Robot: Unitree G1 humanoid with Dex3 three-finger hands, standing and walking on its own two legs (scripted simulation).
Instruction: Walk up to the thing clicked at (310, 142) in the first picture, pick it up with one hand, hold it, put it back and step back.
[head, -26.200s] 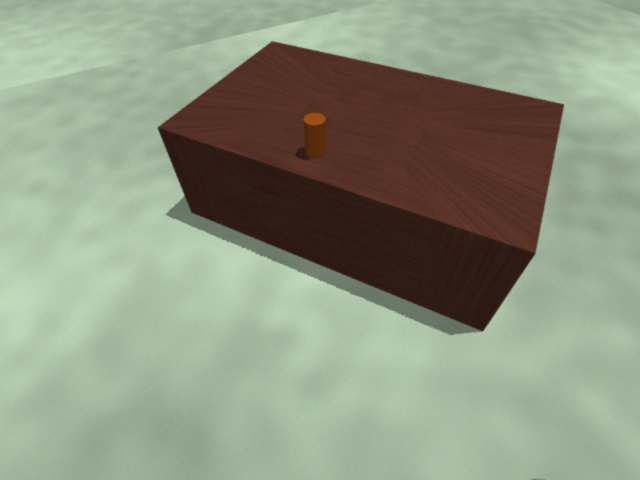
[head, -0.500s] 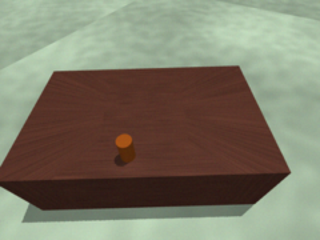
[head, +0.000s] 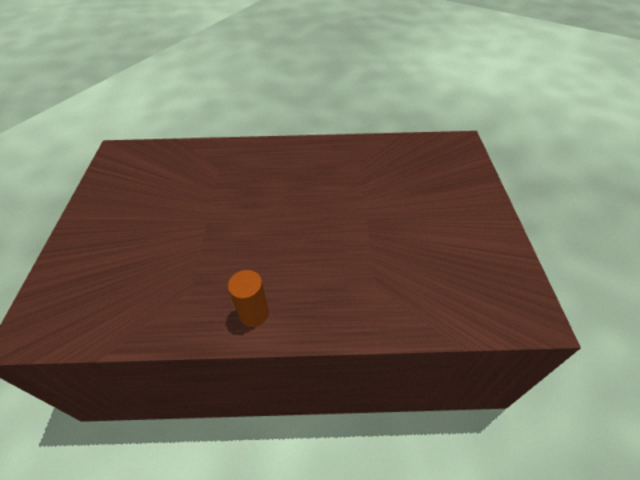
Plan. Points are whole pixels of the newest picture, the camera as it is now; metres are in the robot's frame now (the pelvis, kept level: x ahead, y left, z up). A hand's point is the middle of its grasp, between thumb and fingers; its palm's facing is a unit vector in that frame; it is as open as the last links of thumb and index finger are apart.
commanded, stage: stand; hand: left
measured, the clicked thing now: (249, 299) +0.49 +0.18 -0.27
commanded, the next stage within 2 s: step back in 0.72 s
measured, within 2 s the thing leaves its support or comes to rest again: neither
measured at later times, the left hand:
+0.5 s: hand out of the picture +0.06 +0.25 -0.16, palm faces -0.01 -0.94 -0.34, open 7.4 cm
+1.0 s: hand out of the picture +0.02 +0.26 -0.17, palm faces -0.02 -0.91 -0.42, open 7.4 cm
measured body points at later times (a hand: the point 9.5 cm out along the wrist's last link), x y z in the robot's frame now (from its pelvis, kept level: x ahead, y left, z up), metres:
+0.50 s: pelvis +0.00 +0.00 +0.00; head +0.00 +0.00 +0.45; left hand +0.06 +0.30 -0.13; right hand +0.07 -0.30 -0.14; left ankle +0.02 +0.14 -0.74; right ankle -0.02 -0.15 -0.74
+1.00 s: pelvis -0.05 -0.02 -0.02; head +0.01 -0.03 +0.42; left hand +0.02 +0.31 -0.14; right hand +0.05 -0.33 -0.16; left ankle +0.00 +0.13 -0.73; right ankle -0.02 -0.15 -0.74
